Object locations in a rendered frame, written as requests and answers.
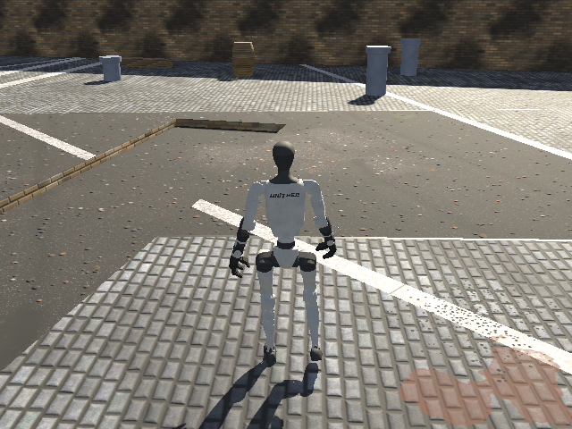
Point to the robot right forearm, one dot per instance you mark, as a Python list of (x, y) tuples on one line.
[(327, 233)]

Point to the robot left hand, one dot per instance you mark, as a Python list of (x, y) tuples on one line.
[(234, 264)]

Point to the robot left foot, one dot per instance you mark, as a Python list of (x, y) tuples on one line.
[(270, 356)]

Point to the robot right upper arm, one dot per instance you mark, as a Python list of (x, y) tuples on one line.
[(312, 188)]

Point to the robot head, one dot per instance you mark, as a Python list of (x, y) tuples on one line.
[(283, 155)]

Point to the robot right hand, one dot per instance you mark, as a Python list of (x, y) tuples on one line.
[(323, 245)]

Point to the robot left upper arm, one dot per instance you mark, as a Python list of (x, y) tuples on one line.
[(256, 190)]

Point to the robot left forearm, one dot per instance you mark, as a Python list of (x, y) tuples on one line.
[(241, 241)]

